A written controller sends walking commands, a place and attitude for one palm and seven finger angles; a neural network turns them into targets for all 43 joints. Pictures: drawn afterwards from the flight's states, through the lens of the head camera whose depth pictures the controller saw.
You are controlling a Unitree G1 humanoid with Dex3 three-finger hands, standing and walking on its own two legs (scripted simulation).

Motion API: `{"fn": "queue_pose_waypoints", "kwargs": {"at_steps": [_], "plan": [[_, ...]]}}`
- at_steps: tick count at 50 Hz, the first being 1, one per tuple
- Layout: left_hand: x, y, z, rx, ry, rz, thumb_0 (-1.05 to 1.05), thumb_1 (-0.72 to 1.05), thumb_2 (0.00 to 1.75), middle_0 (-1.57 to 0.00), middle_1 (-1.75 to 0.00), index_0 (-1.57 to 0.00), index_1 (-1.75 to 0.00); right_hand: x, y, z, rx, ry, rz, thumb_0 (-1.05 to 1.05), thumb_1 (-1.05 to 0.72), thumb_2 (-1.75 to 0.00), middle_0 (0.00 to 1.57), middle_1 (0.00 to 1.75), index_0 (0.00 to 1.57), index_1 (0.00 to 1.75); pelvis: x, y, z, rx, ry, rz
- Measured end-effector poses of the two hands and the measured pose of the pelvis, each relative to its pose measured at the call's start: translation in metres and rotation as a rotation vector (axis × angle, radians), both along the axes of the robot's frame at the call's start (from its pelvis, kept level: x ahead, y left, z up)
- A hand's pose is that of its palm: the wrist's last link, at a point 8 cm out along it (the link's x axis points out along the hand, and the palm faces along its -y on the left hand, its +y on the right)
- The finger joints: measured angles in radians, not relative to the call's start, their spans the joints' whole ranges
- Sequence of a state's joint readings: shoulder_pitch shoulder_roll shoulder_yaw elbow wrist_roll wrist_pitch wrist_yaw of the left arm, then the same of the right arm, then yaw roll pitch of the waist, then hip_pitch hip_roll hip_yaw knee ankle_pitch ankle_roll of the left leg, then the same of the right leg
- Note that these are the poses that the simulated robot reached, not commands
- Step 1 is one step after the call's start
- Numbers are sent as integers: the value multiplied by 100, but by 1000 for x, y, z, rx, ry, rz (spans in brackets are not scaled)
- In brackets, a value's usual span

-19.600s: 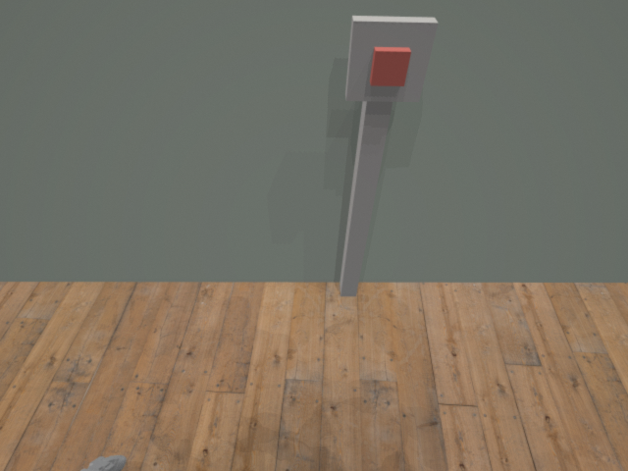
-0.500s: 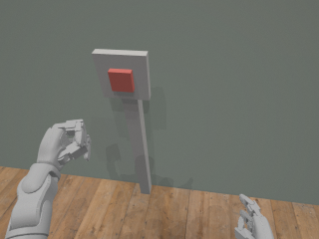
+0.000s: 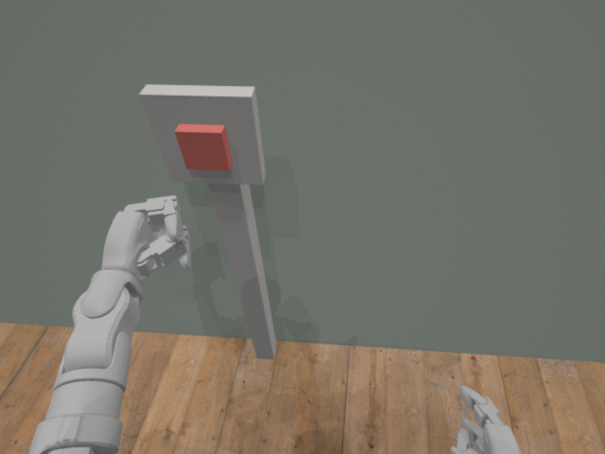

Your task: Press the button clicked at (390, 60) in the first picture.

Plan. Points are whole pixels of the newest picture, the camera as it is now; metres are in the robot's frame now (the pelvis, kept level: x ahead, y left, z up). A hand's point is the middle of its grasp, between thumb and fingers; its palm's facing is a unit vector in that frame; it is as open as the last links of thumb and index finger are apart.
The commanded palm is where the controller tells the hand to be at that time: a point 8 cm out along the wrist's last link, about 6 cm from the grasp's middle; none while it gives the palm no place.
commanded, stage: aim a knuckle at the button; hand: left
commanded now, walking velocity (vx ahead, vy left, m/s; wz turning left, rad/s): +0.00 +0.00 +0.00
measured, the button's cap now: (205, 146) +0.52 +0.18 +0.14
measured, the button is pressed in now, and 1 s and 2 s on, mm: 0 0 4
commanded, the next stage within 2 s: press the button with the knuckle in 1.14 s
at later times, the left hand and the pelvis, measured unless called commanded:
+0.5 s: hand (222, 201) +0.43 +0.15 +0.11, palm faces -0.03 -1.00 -0.01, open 3.1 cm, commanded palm +0.40 +0.21 +0.11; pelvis +0.00 +0.01 +0.00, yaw -1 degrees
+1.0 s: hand (217, 208) +0.41 +0.15 +0.11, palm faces -0.02 -1.00 +0.00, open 3.1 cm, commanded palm +0.39 +0.20 +0.11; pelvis +0.00 +0.01 +0.00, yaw -1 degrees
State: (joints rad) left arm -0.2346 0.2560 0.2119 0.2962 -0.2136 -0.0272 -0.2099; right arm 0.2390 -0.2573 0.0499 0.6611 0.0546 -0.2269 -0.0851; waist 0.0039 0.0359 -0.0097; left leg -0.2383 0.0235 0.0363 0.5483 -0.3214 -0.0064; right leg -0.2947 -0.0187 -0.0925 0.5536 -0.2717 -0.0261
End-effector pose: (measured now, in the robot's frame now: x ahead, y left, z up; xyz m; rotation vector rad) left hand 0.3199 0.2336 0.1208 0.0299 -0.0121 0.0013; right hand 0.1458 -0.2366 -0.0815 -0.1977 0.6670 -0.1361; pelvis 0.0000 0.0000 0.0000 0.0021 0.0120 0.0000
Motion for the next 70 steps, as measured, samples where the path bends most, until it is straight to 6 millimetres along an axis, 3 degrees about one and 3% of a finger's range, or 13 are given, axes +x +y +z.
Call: {"fn": "queue_pose_waypoints", "kwargs": {"at_steps": [12, 28, 33, 38, 50, 56, 70], "plan": [[42, -16, -4, -14, 25, -7, 2, 90, 90, -130, -150, -130, -150, -17, 0, -10, 10, 94, -32, 2, -91, -90, 21, 30, 20, 30, 2, 2, -1, 2, 29, -9], [94, -36, -12, -24, 40, -18, 2, 90, 90, -130, -150, -130, -150, -71, -9, -28, 3, 284, -111, 1, -91, -90, 21, 30, 20, 30, 1, 6, -4, 2, 88, -24], [89, -26, -14, -21, 14, 8, 2, 90, 90, -130, -150, -130, -150, -84, -10, -29, 18, 305, -145, 1, -91, -90, 21, 30, 20, 30, 5, 7, -4, 3, 90, -44], [78, -15, -14, -10, -2, 14, 2, 90, 90, -130, -150, -130, -150, -86, -9, -29, 18, 316, -143, 1, -91, -90, 21, 30, 20, 30, 4, 7, -4, -2, 79, -39], [73, -29, -11, -34, 0, -22, 2, 90, 90, -130, -150, -130, -150, -51, -1, -22, 9, 219, -83, 1, -91, -90, 20, 30, 20, 30, -3, 11, -5, -5, 70, -19], [75, -33, -12, -22, 6, -12, 2, 90, 90, -130, -150, -130, -150, -44, 3, -19, 19, 190, -68, 1, -91, -90, 21, 30, 20, 30, -4, 11, -5, -2, 72, -23], [85, -22, -12, -18, 16, -2, 2, 90, 90, -130, -150, -130, -150, -67, -4, -28, 4, 283, -92, 1, -91, -90, 21, 30, 20, 30, -4, 8, -6, -5, 81, -16]]}}
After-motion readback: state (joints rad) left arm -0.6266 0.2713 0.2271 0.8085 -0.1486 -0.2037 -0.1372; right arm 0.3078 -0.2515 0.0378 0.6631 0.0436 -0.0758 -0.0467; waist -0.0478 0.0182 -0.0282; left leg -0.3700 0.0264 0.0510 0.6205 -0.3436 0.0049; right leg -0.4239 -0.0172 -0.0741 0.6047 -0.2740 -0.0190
